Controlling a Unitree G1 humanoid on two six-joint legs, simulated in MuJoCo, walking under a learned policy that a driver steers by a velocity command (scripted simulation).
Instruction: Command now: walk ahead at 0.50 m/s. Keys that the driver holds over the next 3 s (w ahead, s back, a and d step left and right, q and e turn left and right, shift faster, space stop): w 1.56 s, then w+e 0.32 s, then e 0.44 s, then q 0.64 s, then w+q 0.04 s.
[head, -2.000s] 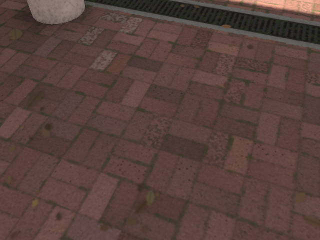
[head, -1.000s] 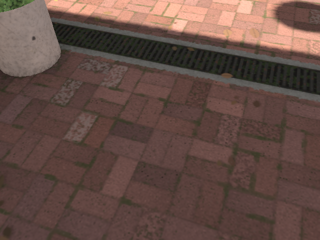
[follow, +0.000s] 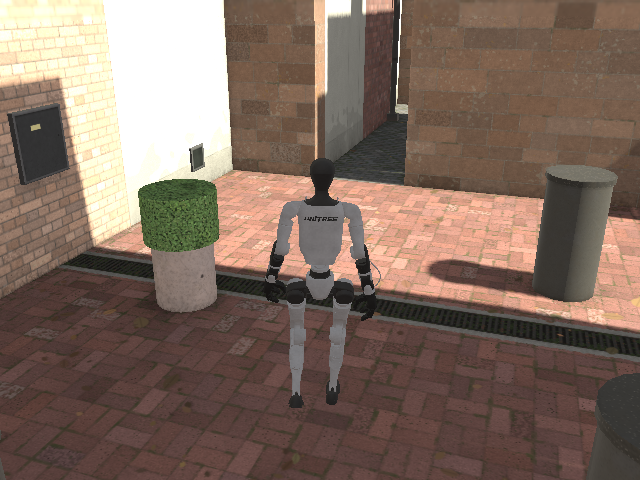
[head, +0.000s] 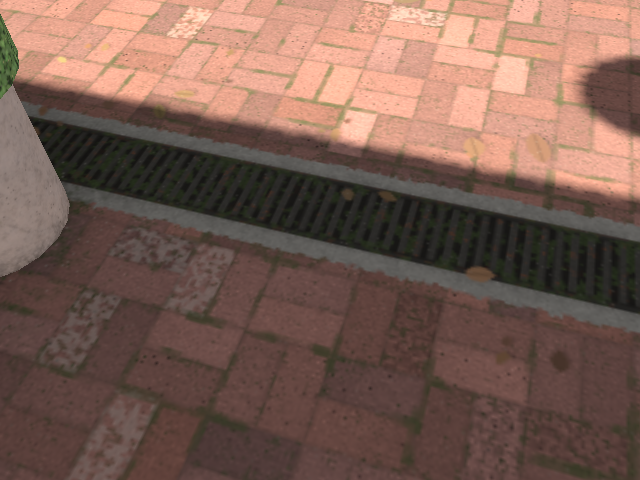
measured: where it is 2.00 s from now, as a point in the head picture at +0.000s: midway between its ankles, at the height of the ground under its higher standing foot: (327, 242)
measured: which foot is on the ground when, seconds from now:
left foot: up 0.00-0.42, down 0.44-1.00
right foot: down 0.00-0.46, up 0.48-0.98, down 1.00-1.00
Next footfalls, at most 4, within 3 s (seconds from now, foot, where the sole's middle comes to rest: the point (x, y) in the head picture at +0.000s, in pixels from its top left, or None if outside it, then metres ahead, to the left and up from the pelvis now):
0.44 left None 0.40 0.11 -0.77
1.00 right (366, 374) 0.71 -0.07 -0.77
1.56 left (286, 268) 1.01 0.12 -0.77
2.08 right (354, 197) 1.25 -0.07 -0.77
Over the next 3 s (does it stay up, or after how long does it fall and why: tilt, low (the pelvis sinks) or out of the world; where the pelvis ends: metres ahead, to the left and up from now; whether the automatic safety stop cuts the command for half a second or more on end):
stays up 1.19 0.02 0.01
